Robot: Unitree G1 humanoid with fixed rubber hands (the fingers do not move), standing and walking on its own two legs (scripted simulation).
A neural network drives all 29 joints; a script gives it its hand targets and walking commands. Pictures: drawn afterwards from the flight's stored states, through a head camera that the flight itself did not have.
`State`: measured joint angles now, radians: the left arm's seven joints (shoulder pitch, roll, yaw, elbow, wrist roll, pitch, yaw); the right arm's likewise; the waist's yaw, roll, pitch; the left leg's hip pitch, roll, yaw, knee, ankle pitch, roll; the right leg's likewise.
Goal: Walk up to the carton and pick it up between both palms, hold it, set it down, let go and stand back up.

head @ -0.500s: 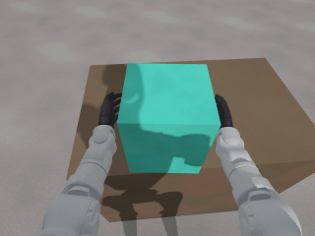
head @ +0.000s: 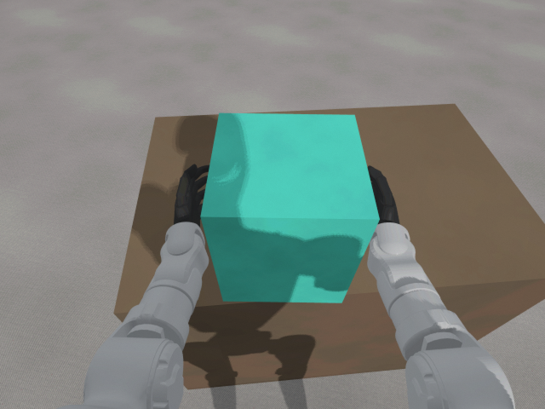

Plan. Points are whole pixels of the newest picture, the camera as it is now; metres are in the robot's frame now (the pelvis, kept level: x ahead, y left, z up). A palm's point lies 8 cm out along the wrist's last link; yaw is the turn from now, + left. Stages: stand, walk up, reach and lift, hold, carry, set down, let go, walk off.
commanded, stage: reach and lift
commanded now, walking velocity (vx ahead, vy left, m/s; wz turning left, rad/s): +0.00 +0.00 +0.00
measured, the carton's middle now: (284, 214) +0.42 +0.01 +0.04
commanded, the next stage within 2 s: none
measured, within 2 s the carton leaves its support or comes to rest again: leaves its support in 0.50 s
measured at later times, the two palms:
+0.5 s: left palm (189, 222) +0.38 +0.16 +0.06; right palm (387, 222) +0.38 -0.14 +0.07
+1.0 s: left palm (183, 215) +0.37 +0.16 +0.09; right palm (396, 216) +0.37 -0.14 +0.10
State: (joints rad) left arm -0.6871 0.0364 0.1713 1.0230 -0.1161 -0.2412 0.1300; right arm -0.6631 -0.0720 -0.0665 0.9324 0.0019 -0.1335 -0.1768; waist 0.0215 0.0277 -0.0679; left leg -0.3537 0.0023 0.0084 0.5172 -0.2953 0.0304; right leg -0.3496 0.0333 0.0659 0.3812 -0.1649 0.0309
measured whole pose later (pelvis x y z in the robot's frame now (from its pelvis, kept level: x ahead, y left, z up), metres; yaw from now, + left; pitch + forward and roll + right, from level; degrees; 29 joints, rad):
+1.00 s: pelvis -0.01 +0.00 +0.00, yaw +0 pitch +7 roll -2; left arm -0.63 0.05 0.13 0.92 -0.12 -0.10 0.15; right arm -0.63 -0.05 -0.07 0.82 0.00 0.05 -0.18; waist 0.01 0.03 -0.17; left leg -0.35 0.00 0.01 0.52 -0.28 0.03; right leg -0.35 0.03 0.07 0.38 -0.15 0.03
